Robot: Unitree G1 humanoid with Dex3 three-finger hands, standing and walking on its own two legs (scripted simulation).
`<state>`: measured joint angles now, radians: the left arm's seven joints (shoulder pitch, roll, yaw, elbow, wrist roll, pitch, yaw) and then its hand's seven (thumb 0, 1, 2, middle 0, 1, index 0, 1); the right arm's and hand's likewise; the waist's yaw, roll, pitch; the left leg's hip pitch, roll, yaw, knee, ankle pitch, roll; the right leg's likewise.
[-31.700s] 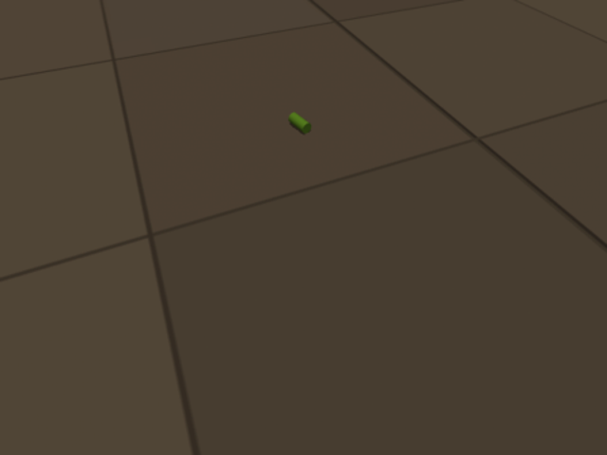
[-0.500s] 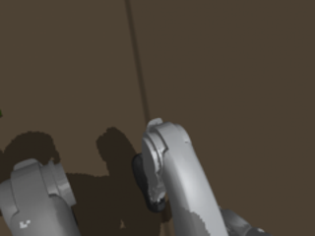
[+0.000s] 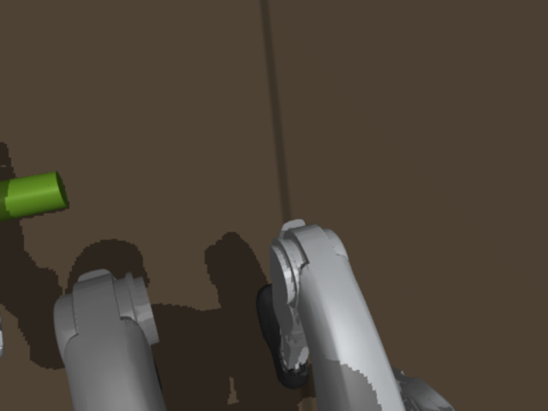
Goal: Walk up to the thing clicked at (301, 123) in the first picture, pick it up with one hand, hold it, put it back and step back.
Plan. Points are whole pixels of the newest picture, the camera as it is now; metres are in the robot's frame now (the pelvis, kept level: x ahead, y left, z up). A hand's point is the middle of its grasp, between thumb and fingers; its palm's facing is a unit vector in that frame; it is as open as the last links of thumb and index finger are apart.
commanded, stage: withdraw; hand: left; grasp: from above
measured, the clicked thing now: (14, 198) +0.45 +0.30 -0.28
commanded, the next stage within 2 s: home in 0.60 s
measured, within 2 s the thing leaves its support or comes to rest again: neither
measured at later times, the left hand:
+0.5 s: hand out of the picture +0.38 +0.32 -0.11, palm faces -0.54 -0.09 -0.84, open 13.7 cm
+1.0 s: hand out of the picture +0.42 +0.33 -0.07, palm faces -0.35 -0.17 -0.92, open 12.3 cm
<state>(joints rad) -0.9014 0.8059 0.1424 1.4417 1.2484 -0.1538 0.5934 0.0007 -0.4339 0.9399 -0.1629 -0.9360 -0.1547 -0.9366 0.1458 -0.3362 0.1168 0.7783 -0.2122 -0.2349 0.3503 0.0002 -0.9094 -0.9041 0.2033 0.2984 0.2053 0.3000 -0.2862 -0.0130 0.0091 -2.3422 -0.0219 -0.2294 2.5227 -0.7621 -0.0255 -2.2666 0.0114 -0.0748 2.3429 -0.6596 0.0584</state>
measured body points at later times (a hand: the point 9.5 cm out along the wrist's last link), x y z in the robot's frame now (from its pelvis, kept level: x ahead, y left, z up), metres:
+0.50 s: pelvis -0.03 -0.02 +0.04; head +0.19 +0.07 +0.43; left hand +0.41 +0.32 -0.07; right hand +0.08 -0.30 -0.06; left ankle +0.05 +0.12 -0.28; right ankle +0.11 -0.14 -0.28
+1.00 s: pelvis +0.00 +0.00 +0.06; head +0.21 +0.05 +0.45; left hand +0.44 +0.33 -0.02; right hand +0.07 -0.26 -0.06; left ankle +0.05 +0.12 -0.28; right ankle +0.11 -0.14 -0.28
